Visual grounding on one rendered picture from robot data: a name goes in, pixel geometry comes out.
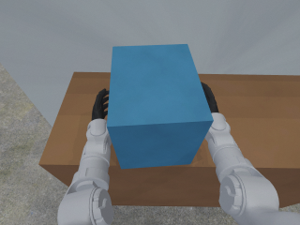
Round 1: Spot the robot right upper arm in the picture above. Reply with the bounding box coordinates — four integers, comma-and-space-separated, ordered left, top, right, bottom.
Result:
218, 173, 300, 225

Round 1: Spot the carton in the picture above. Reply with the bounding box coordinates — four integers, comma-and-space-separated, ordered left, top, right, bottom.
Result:
107, 44, 214, 170

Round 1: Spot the robot left forearm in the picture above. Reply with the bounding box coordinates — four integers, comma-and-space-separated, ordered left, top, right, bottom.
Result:
57, 118, 112, 225

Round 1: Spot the right robot hand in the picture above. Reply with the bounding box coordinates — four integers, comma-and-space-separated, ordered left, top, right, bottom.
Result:
201, 82, 219, 113

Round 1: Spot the left robot hand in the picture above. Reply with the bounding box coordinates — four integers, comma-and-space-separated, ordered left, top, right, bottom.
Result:
91, 88, 110, 121

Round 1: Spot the robot right forearm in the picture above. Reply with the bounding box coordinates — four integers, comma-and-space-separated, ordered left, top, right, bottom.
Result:
204, 112, 279, 209

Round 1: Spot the pedestal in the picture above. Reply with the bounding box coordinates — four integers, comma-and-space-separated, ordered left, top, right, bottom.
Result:
38, 71, 300, 208

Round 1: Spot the robot left upper arm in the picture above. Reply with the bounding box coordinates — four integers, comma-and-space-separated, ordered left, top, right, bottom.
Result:
58, 187, 114, 225

